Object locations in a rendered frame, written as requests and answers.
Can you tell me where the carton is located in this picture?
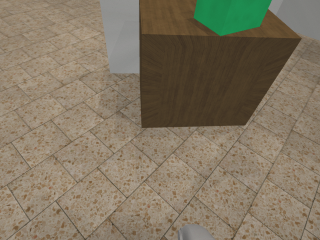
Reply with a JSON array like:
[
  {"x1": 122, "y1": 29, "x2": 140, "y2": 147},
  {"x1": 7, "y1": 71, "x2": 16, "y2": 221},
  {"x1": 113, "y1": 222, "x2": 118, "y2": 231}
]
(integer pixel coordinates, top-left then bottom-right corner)
[{"x1": 193, "y1": 0, "x2": 272, "y2": 36}]

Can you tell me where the pedestal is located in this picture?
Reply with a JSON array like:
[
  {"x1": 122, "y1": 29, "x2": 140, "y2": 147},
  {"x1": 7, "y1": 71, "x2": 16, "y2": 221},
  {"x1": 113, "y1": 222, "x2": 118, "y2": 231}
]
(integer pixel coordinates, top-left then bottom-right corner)
[{"x1": 139, "y1": 0, "x2": 302, "y2": 128}]

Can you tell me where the robot right thigh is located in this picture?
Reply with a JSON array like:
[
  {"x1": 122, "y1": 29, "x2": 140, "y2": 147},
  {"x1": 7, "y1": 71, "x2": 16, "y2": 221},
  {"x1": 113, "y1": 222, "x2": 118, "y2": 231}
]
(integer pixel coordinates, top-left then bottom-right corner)
[{"x1": 177, "y1": 224, "x2": 215, "y2": 240}]

